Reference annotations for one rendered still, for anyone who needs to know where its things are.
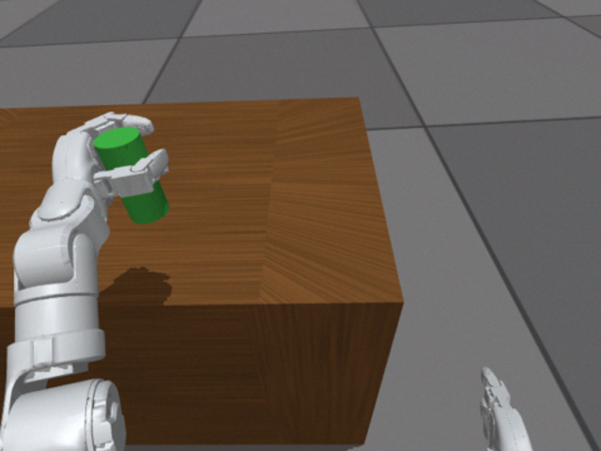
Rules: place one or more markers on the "left robot hand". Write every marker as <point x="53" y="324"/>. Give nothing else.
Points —
<point x="75" y="157"/>

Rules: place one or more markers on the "can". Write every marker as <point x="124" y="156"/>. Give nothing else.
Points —
<point x="122" y="147"/>

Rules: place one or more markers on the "right robot hand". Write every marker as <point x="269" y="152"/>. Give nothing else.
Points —
<point x="504" y="428"/>

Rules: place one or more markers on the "left robot arm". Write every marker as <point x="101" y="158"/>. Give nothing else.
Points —
<point x="57" y="330"/>

